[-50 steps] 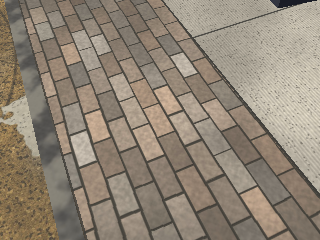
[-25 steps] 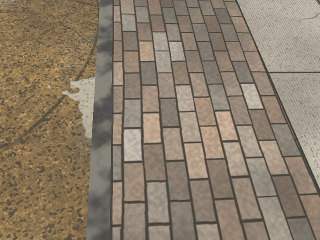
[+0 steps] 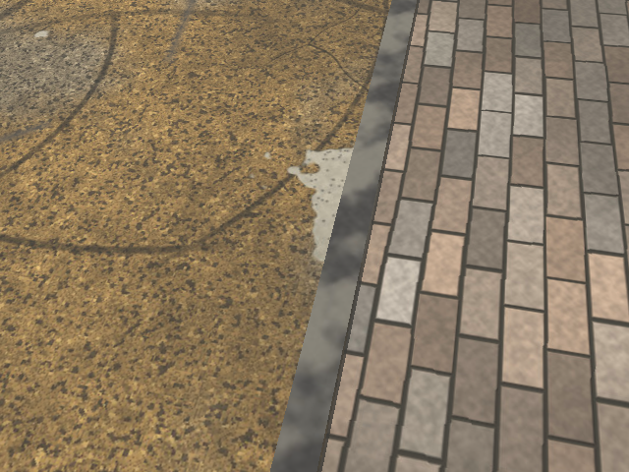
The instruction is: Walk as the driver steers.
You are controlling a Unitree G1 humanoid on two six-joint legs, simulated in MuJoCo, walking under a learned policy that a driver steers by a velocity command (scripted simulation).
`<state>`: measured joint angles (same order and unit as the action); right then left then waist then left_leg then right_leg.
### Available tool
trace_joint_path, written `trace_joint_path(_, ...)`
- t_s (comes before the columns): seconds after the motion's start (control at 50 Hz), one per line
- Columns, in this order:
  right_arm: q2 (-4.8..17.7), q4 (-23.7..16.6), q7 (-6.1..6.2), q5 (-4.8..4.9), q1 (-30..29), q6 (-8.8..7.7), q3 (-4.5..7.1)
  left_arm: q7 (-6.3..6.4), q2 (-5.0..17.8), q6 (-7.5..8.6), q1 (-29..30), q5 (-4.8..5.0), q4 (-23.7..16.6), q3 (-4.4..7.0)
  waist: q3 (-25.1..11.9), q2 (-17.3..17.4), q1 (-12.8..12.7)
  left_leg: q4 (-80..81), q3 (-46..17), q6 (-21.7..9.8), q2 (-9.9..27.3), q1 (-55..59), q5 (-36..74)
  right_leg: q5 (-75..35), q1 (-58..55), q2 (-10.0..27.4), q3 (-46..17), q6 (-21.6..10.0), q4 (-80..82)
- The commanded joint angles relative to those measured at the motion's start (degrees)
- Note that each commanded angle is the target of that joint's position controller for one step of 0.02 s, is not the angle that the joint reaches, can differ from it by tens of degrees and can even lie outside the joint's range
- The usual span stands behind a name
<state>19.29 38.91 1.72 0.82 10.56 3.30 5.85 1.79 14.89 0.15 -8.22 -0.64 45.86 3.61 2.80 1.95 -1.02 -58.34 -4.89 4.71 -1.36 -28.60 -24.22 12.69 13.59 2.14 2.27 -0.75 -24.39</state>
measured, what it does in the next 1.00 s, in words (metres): walks ahead, turning right: left foot, then right foot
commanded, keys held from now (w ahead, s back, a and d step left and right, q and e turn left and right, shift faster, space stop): e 0.54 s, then w+e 0.18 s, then w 0.06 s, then w+q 0.22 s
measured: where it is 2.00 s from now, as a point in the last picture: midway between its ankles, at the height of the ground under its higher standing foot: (392, 386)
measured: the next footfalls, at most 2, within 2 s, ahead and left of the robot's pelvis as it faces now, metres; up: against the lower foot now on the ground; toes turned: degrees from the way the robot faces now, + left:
left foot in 0.12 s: +0.04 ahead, +0.15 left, +0.00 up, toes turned -3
right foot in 0.48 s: +0.01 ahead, -0.10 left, +0.00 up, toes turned -15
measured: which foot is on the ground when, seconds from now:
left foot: up 0.00-0.10, down 0.12-0.48, up 0.50-1.00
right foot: down 0.00-0.14, up 0.16-0.46, down 0.48-1.00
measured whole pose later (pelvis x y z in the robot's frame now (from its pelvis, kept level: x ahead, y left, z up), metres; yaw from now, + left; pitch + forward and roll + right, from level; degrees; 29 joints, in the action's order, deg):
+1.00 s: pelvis +0.10 -0.03 +0.00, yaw -21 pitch +3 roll +1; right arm 17.2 41.4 -2.0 1.6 7.1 -5.0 3.5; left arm -0.3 17.7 2.6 -19.2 0.6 41.7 3.0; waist -1.2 0.5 -3.9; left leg -31.4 0.3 -0.6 1.3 -26.3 -9.0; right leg 18.1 2.3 -3.0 -5.7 -3.4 -17.9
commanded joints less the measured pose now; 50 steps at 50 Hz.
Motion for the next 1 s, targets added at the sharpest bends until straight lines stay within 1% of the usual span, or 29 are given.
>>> trace_joint_path(0.02,-0.48,-5.17,-0.23,-0.89,-2.37,-1.20,-1.22,-0.42,9.31,0.45,2.03,0.42,-3.08,1.72,-7.72,-12.28,-0.34,13.45,2.88,-0.10,1.93,6.05,-0.80,-21.99,-6.01,11.06,-8.72,-12.09,5.11)
trace_joint_path(0.04,-0.41,-4.47,-0.27,-0.86,-1.73,-1.25,-1.25,-0.98,9.00,0.59,1.51,0.62,-2.67,1.45,-7.50,-12.98,-0.49,18.23,4.00,-0.26,1.49,9.63,0.27,-21.01,-4.73,10.65,-9.08,-11.93,4.91)
trace_joint_path(0.08,0.48,-2.22,-0.39,-0.92,1.79,-1.38,-0.78,-1.87,9.07,0.78,1.65,1.60,-1.96,0.98,-5.95,-11.92,1.66,33.65,6.18,-1.61,-0.18,18.51,12.07,-18.58,-1.26,9.44,-9.59,-10.37,2.93)
trace_joint_path(0.1,2.15,-1.88,-0.33,-1.00,2.31,-1.42,-0.35,-2.13,8.83,1.08,-0.33,2.09,-1.17,0.71,-5.29,-10.87,1.93,40.11,5.16,-3.07,0.15,23.61,17.61,-16.37,1.17,8.62,-10.14,-7.98,2.17)
trace_joint_path(0.12,5.35,-2.33,0.25,-1.21,3.43,-1.45,0.25,-2.59,8.00,1.72,-1.85,1.17,-1.13,0.17,-7.48,-7.49,1.43,38.65,-0.61,-4.76,5.76,30.90,26.59,-10.54,5.06,7.09,-10.28,-4.01,0.47)
trace_joint_path(0.14,10.02,-2.96,1.11,-1.90,4.55,-0.98,1.14,-3.40,5.95,2.50,-3.13,-0.70,-1.97,-0.49,-10.00,3.84,-0.41,33.79,-7.89,-8.86,15.78,36.25,43.29,4.89,11.07,2.03,-6.29,-0.18,-6.58)
trace_joint_path(0.16,8.17,-2.12,0.59,-2.23,2.15,-1.01,0.81,-2.94,5.39,2.44,-1.52,0.79,-3.02,-0.59,-10.19,11.97,-0.37,35.93,-9.40,-14.71,18.76,26.03,32.84,12.16,8.79,0.18,-2.20,1.79,-8.11)
trace_joint_path(0.18,5.73,-3.48,0.16,-2.23,-1.37,-1.55,0.33,-2.42,8.44,1.91,0.57,1.34,-2.81,0.13,-6.75,9.42,0.42,37.73,-8.22,-15.15,16.39,22.62,25.71,10.99,7.91,-0.07,-1.44,2.75,-11.61)
trace_joint_path(0.2,5.92,-3.33,0.31,-2.25,-1.55,-1.89,0.58,-2.00,9.22,1.35,2.13,1.56,-3.29,0.67,-5.08,10.15,1.27,38.16,-7.72,-14.51,15.70,22.24,23.57,10.03,10.81,-1.20,-0.35,2.72,-15.14)
trace_joint_path(0.24,6.64,-3.17,0.82,-2.09,-0.71,-2.94,0.86,-1.38,9.45,-0.39,0.58,1.50,-3.25,1.46,-3.85,11.60,2.32,38.87,-9.46,-17.39,19.95,21.56,31.07,20.03,15.02,-0.27,-2.54,3.00,-28.54)
trace_joint_path(0.28,5.64,-2.78,1.14,-1.53,-1.35,-3.46,0.66,-1.38,8.08,-1.51,-1.54,2.15,-3.34,1.78,-3.54,8.12,1.10,38.56,-6.96,-18.26,20.77,21.19,35.88,21.39,17.37,0.38,-3.52,3.18,-35.36)
trace_joint_path(0.32,5.10,-2.82,1.21,-1.12,-4.00,-3.51,0.64,-1.52,6.70,-2.06,-1.23,1.92,-3.98,1.51,-3.77,6.76,0.63,38.30,-2.97,-17.07,19.34,20.46,34.66,17.53,16.02,1.13,-2.39,3.44,-32.14)
trace_joint_path(0.36,5.49,-2.71,1.17,-1.02,-5.35,-3.10,0.89,-2.24,5.99,-2.28,-0.31,1.84,-5.29,1.13,-4.93,7.31,1.03,37.33,0.02,-16.38,18.47,19.86,34.48,14.04,12.16,1.09,-0.48,3.35,-26.15)
trace_joint_path(0.4,6.37,-2.24,1.13,-0.58,-5.01,-2.74,1.22,-3.13,6.95,-2.42,-0.79,1.96,-6.42,1.44,-6.54,7.69,1.17,35.33,0.85,-15.82,19.09,20.92,34.57,11.24,8.98,0.22,1.20,2.58,-20.34)
trace_joint_path(0.44,6.74,-1.80,1.08,0.50,-5.88,-2.39,1.30,-3.76,7.11,-2.54,-4.56,1.85,-5.97,1.87,-7.46,6.68,-0.95,30.78,3.30,-13.10,18.34,18.86,30.20,2.63,2.19,-2.01,3.97,0.62,-9.65)
trace_joint_path(0.46,5.39,-0.64,0.89,0.66,-3.52,-2.40,1.03,-3.42,8.12,-2.52,-6.46,1.39,-5.51,2.45,-7.41,3.49,-1.18,25.62,6.05,-9.81,16.12,15.49,22.62,-3.12,-2.86,-3.38,2.61,-1.04,-3.71)
trace_joint_path(0.48,2.47,-0.59,0.55,-1.09,-0.95,-2.44,0.32,-2.52,14.00,-2.25,-7.31,1.22,-6.37,4.02,-6.71,-10.49,0.43,10.97,12.38,-3.97,10.42,4.18,6.74,-20.54,-10.38,5.92,-12.40,-5.02,1.44)
trace_joint_path(0.5,0.36,-4.44,0.86,-2.87,-6.10,-2.69,-0.78,-2.51,19.59,-1.36,-7.53,-0.14,-8.64,4.64,-6.38,-21.27,-0.63,-2.86,8.74,-0.24,1.09,-9.71,-17.29,-35.96,-11.48,20.17,-34.34,-17.46,4.22)
trace_joint_path(0.52,3.36,-4.92,1.26,-1.43,-8.88,-2.93,0.03,-3.11,18.02,0.04,-9.00,-1.72,-9.03,4.12,-10.42,-13.85,-3.78,-11.53,1.13,-0.80,1.39,-10.48,-17.52,-28.84,-10.74,21.37,-35.73,-21.94,6.18)
trace_joint_path(0.54,4.69,-4.45,1.35,-0.37,-8.71,-2.89,0.52,-3.04,16.31,0.99,-6.48,-1.28,-9.17,3.57,-7.71,-10.88,-2.00,-13.27,-0.04,-1.81,2.57,-11.72,-12.36,-22.63,-9.50,18.08,-30.47,-19.09,5.98)
trace_joint_path(0.56,5.43,-3.11,1.35,-0.63,-6.73,-3.02,1.01,-2.47,14.65,1.17,-5.30,0.49,-8.79,3.42,-7.07,-7.54,-0.60,-10.87,-0.16,-2.51,4.11,-12.79,-6.09,-7.84,-9.57,14.31,-27.03,-15.35,6.58)
trace_joint_path(0.58,6.14,-2.51,1.29,-0.88,-6.61,-3.15,1.36,-1.95,12.65,1.03,-4.43,1.76,-8.85,2.73,-5.88,-7.35,-0.33,-7.69,-0.38,-2.86,5.18,-13.42,-1.16,5.01,-8.83,12.42,-26.30,-13.09,8.28)
trace_joint_path(0.6,5.88,-2.41,0.85,-0.88,-6.67,-3.45,1.41,-1.47,11.62,0.92,-4.39,1.91,-9.13,2.15,-4.88,-8.30,-0.20,-6.19,-0.07,-2.90,4.96,-12.46,3.21,14.22,-7.24,10.65,-26.21,-12.31,10.62)
trace_joint_path(0.62,5.27,-2.40,0.32,-0.73,-6.61,-3.98,1.33,-1.09,11.32,0.95,-4.86,1.54,-9.48,1.91,-4.16,-9.25,-0.16,-4.83,0.35,-2.86,4.35,-12.40,6.60,18.61,-6.98,9.99,-26.74,-12.13,12.59)
trace_joint_path(0.66,4.53,-2.34,-0.30,-0.60,-7.25,-5.35,1.18,-0.48,11.42,1.48,-6.41,1.04,-9.88,1.93,-3.82,-8.70,-0.57,0.78,0.32,-2.56,3.73,-12.67,11.17,16.76,-8.87,9.52,-26.23,-12.01,14.18)
trace_joint_path(0.72,3.14,-2.28,-0.77,-0.85,-8.88,-7.04,0.74,-0.12,12.02,2.18,-8.56,1.23,-9.54,2.26,-3.26,-8.24,-1.35,10.95,0.03,-1.55,2.91,-11.75,14.93,11.10,-10.58,8.54,-24.60,-11.88,13.99)
trace_joint_path(0.82,1.98,-1.59,-2.15,-0.24,-9.77,-8.53,-0.33,-0.77,12.13,2.72,-9.98,1.24,-8.56,2.17,-2.20,-9.99,-3.20,22.41,2.05,-0.65,3.33,-5.78,18.98,7.61,-8.15,8.57,-21.46,-11.80,13.81)
trace_joint_path(0.92,2.61,-3.29,-3.19,0.75,-12.97,-9.38,-1.20,-1.73,12.62,3.10,-12.51,1.18,-6.94,2.04,0.79,-8.99,-5.56,26.35,3.51,-3.83,4.25,-6.47,16.81,7.16,-10.35,11.29,-21.04,-12.37,13.70)
trace_joint_path(1.0,3.01,-4.26,-4.33,0.97,-12.41,-9.88,-1.72,-1.98,13.15,2.76,-13.71,1.43,-5.85,2.33,1.13,-8.56,-4.77,27.79,5.56,-7.50,3.42,-5.02,13.04,-3.94,-14.31,12.76,-18.39,-11.82,11.72)
Velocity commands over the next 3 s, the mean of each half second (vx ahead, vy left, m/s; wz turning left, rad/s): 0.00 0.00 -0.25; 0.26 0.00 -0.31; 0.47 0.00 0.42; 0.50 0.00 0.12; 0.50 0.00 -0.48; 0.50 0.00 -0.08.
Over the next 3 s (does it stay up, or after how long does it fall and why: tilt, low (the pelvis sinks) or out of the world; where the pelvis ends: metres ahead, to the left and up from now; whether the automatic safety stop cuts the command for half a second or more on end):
stays up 1.15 -0.23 -0.02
